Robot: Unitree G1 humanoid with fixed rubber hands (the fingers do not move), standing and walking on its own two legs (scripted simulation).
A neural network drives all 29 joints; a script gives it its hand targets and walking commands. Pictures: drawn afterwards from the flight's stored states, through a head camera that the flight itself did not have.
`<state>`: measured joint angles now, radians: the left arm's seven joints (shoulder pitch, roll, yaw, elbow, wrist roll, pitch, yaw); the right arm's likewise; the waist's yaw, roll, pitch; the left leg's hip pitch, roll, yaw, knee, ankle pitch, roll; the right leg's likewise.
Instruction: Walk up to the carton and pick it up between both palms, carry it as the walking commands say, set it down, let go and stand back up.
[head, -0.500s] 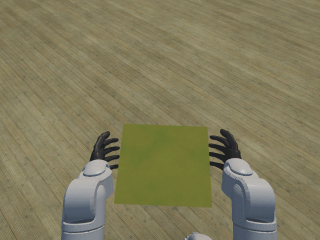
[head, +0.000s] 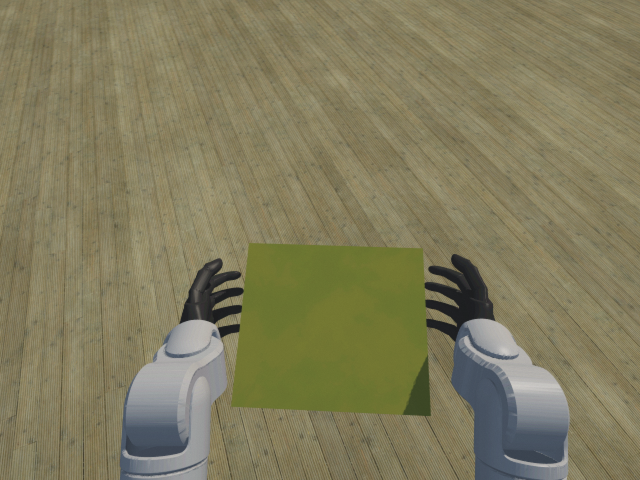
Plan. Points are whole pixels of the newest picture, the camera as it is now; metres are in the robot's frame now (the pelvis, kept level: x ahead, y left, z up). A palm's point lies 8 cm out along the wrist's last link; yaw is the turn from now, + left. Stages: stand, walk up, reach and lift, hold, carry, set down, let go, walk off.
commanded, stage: carry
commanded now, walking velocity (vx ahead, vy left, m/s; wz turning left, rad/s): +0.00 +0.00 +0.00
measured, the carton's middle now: (332, 330) +0.31 -0.02 +0.00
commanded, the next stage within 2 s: none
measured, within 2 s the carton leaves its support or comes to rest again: neither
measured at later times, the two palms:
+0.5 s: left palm (233, 366) +0.23 +0.08 +0.11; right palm (523, 324) +0.25 -0.21 +0.11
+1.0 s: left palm (221, 385) +0.21 +0.09 +0.11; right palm (510, 330) +0.25 -0.19 +0.11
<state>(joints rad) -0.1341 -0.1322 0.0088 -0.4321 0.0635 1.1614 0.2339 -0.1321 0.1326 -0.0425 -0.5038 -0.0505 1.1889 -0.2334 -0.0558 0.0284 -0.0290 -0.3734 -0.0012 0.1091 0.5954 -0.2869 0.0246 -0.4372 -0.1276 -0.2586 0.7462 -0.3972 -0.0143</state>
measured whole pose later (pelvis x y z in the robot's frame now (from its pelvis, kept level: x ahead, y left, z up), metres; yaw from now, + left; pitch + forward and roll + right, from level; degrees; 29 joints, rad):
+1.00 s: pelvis -0.03 -0.08 +0.02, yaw +8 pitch +2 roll +2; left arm -0.17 -0.14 0.04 -0.29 0.08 1.22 0.23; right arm -0.16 0.14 -0.04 -0.36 -0.10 1.22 -0.24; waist -0.01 0.03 -0.07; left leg -0.29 0.03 0.08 0.49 -0.23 -0.01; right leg -0.36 -0.08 -0.25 0.52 -0.20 -0.08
